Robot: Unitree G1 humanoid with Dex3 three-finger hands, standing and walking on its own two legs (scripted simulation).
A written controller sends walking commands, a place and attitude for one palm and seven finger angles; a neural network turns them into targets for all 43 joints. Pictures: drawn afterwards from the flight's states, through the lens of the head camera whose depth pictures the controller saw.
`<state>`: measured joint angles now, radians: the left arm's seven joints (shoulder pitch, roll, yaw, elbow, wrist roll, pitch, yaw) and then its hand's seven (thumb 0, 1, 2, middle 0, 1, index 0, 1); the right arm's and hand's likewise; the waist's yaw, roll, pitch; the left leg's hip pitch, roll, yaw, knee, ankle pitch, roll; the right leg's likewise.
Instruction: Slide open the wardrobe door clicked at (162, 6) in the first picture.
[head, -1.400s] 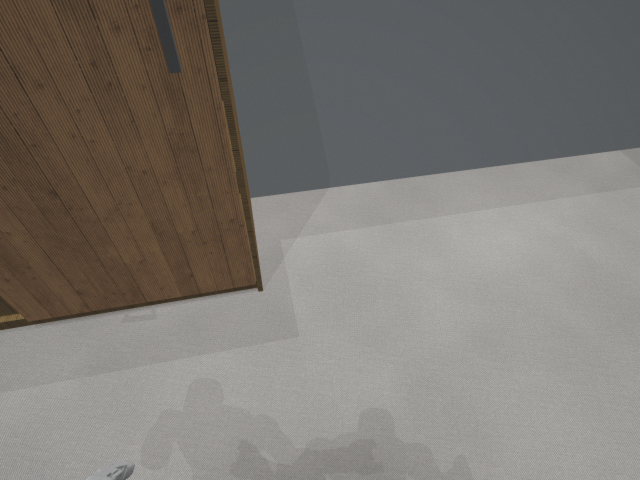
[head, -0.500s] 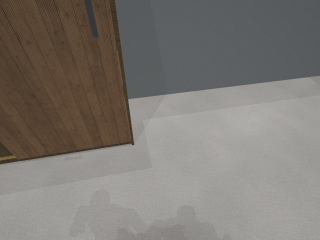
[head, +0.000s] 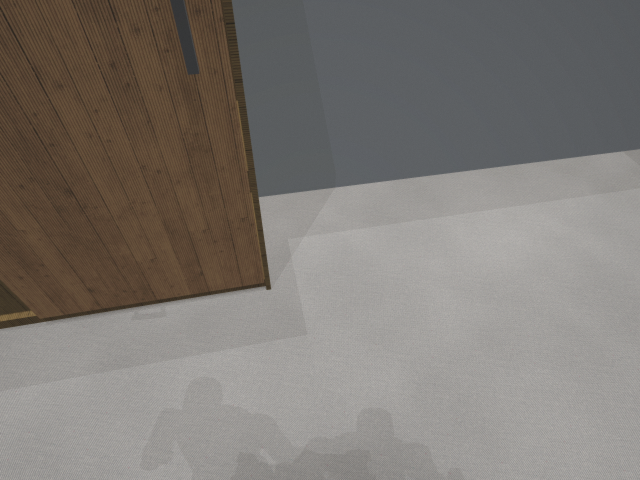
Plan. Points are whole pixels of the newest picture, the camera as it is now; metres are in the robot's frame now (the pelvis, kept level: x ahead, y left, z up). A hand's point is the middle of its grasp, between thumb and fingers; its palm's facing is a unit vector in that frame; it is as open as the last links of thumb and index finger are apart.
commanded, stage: look at it before walking up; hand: right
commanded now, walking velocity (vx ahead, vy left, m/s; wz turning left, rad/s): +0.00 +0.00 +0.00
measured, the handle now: out of the picture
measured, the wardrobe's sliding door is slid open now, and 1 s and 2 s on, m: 0.00 0.00 0.00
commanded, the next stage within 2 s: turn to face it in 0.06 s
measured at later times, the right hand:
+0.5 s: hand out of the picture +0.06 -0.21 -0.18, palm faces -0.09 +0.96 -0.27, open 7.4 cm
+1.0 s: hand out of the picture +0.07 -0.20 -0.18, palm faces -0.24 +0.95 -0.20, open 7.4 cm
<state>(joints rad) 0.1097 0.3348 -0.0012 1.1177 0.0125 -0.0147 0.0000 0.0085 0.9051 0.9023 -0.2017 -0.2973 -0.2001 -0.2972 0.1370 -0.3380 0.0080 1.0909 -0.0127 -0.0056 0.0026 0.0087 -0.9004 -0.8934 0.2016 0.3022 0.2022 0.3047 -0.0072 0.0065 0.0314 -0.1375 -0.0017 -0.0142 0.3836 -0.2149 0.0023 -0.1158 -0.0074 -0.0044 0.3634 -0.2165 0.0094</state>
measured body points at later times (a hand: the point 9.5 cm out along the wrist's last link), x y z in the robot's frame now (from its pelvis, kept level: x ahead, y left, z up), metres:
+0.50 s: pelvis -0.01 +0.00 -0.01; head +0.01 +0.00 +0.44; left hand +0.05 +0.27 -0.15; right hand +0.07 -0.26 -0.15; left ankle +0.00 +0.12 -0.75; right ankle -0.01 -0.12 -0.75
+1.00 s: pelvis -0.03 -0.02 -0.01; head -0.01 -0.03 +0.44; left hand -0.07 +0.21 -0.15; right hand +0.09 -0.25 -0.16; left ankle -0.08 +0.10 -0.71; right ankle -0.02 -0.12 -0.75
